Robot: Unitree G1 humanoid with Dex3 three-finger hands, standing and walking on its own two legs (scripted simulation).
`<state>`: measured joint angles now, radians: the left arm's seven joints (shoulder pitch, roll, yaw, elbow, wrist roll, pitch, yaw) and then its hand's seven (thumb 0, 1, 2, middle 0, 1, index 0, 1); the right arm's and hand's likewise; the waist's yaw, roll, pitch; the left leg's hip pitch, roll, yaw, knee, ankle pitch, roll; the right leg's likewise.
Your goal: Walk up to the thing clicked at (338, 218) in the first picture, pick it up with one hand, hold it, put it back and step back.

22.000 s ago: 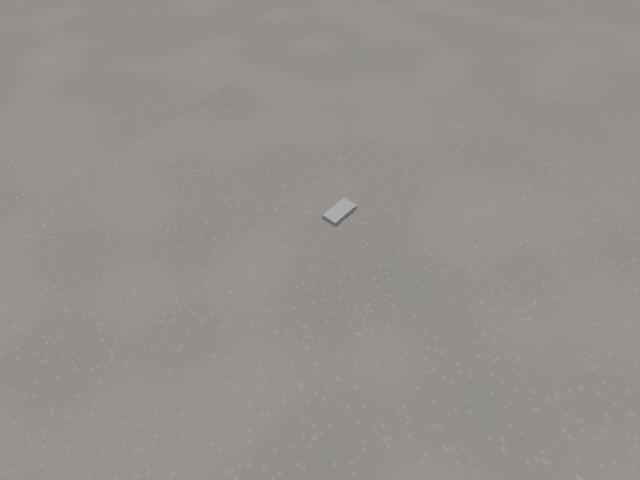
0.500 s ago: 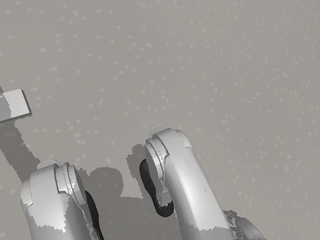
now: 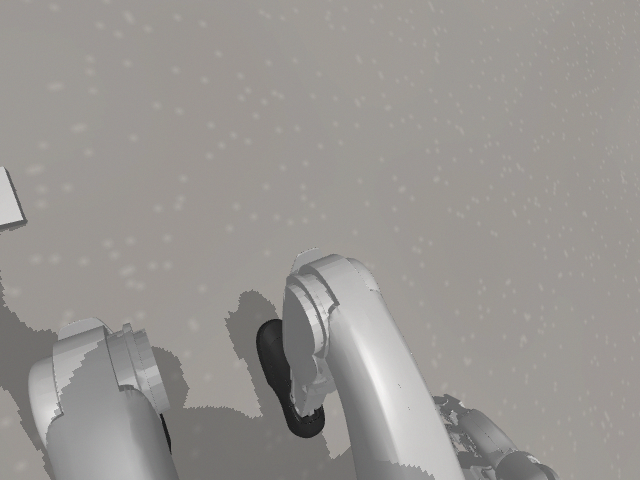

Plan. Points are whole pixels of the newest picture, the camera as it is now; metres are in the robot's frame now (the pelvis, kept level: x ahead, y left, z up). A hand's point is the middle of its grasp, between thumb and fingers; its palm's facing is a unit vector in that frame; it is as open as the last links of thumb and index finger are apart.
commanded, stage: rest palm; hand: left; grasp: from above
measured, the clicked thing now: out of the picture +0.48 +0.31 -0.31
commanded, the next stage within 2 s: close in 1.16 s
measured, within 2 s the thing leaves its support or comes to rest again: neither
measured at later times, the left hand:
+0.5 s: hand out of the picture +0.46 +0.31 -0.27, palm faces -0.49 -0.15 -0.86, open 14.1 cm
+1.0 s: hand out of the picture +0.46 +0.30 -0.28, palm faces -0.45 -0.11 -0.89, open 13.9 cm
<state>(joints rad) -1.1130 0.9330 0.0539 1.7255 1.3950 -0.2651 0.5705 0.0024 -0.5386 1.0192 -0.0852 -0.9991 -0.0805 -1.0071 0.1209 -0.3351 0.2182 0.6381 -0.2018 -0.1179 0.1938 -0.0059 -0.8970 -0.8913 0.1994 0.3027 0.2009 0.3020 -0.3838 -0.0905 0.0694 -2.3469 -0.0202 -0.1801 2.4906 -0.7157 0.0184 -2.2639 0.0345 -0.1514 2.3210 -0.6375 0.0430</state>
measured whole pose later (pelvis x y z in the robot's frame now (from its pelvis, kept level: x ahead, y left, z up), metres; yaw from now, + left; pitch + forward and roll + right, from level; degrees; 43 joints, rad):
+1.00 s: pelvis +0.00 +0.00 -0.01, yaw -3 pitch +28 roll -15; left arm -1.12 1.06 0.07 1.79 1.33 -0.23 0.66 0.00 -0.49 0.97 -0.10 -1.01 -0.10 -1.01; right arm 0.10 -0.36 0.33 0.62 -0.25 -0.26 0.26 0.00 -0.91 -0.90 0.20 0.30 0.20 0.30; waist -0.42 -0.16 0.20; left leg -2.34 0.00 -0.23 2.55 -0.74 0.02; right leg -2.25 0.06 -0.20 2.33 -0.62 0.06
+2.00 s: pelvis -0.01 +0.00 +0.00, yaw -4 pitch +28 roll -16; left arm -1.11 1.11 0.05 1.78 1.28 -0.25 0.65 0.00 -0.03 0.62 -0.40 -0.83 -0.45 -0.78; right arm 0.09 -0.37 0.38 0.60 -0.25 -0.25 0.25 0.00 -0.90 -0.90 0.20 0.30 0.20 0.30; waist -0.42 -0.17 0.23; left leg -2.31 0.00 -0.26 2.53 -0.74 0.02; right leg -2.22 0.07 -0.21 2.30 -0.61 0.06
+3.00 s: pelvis -0.01 +0.00 +0.00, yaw -4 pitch +27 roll -17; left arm -1.12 1.12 0.06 1.74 1.28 -0.26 0.61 0.01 0.07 0.33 -0.67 -0.50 -0.70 -0.45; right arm 0.11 -0.38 0.38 0.57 -0.24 -0.22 0.21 0.00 -0.91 -0.90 0.20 0.30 0.20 0.30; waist -0.42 -0.17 0.24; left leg -2.31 0.01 -0.26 2.53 -0.73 0.02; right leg -2.22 0.07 -0.22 2.29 -0.60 0.06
